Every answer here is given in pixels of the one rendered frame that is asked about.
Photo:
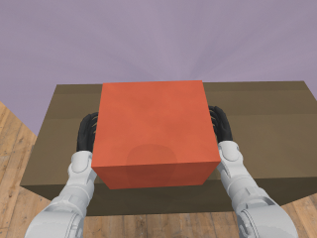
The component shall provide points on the robot right forearm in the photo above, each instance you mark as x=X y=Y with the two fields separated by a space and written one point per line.
x=240 y=186

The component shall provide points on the robot left upper arm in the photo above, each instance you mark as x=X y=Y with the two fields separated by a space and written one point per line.
x=54 y=224

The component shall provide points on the robot left forearm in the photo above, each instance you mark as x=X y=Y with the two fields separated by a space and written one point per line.
x=78 y=191

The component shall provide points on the pedestal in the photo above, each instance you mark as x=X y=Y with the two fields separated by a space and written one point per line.
x=274 y=124

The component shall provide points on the left robot hand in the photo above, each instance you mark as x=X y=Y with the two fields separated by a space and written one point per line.
x=86 y=135

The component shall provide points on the right robot hand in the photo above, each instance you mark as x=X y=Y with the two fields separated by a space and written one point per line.
x=222 y=127

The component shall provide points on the robot right upper arm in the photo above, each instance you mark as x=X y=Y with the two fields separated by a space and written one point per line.
x=265 y=222

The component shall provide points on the carton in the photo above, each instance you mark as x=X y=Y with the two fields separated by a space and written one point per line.
x=154 y=134

